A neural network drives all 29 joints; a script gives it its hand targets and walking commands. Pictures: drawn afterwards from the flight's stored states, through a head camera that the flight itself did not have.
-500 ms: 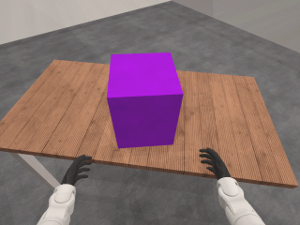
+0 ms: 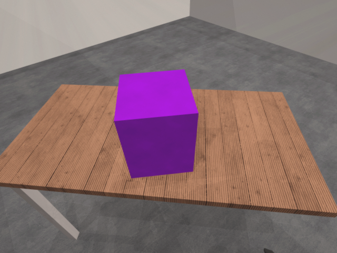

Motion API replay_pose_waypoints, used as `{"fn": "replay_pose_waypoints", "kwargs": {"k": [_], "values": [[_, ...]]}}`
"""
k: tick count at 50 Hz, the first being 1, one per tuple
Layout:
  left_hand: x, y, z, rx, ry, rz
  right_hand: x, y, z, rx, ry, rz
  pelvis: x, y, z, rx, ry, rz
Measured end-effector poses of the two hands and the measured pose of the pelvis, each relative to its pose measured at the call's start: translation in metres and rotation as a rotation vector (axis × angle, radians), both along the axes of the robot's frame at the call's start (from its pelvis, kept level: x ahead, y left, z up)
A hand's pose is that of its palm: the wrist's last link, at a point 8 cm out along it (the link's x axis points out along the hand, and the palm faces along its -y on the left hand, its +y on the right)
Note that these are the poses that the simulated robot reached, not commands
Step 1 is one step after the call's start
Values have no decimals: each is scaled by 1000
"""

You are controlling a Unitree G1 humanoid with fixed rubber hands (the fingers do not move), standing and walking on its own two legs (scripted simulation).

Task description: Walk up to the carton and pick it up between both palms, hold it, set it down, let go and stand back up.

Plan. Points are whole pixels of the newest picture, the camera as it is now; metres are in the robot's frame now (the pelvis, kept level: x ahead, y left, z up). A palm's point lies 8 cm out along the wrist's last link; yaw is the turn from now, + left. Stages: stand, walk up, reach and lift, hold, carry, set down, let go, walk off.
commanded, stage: stand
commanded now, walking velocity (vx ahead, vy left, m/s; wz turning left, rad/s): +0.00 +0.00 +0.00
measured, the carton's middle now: (157, 124) +0.48 +0.06 +0.04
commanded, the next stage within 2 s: none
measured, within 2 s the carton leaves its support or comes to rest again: neither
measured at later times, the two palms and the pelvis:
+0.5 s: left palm out of the picture +0.02 +0.23 -0.13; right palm out of the picture -0.10 -0.24 -0.13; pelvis +0.01 -0.01 +0.01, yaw +1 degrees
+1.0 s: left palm out of the picture -0.08 +0.19 -0.14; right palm out of the picture -0.07 -0.22 -0.14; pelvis +0.00 -0.01 +0.01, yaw +1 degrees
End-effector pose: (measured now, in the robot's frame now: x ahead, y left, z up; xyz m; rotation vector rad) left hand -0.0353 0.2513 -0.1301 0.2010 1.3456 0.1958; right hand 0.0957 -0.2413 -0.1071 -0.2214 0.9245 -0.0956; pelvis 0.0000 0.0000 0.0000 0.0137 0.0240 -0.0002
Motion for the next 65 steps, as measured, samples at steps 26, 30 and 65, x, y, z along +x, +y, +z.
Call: {"fn": "replay_pose_waypoints", "kwargs": {"k": [26, 30, 65], "values": [[45, -26, -1, -25, -34, -45, -192, 7, -28, 43, 586, -229, 6, -8, 7, -1, -64, 14], [21, -32, -4, -39, 22, -17, -185, 12, -30, 55, 586, -213, 5, -8, 7, -1, -67, 17], [-51, -82, -8, -117, 160, 67, -174, 19, -36, 89, 612, -161, -6, -22, 7, -2, -77, 32]]}}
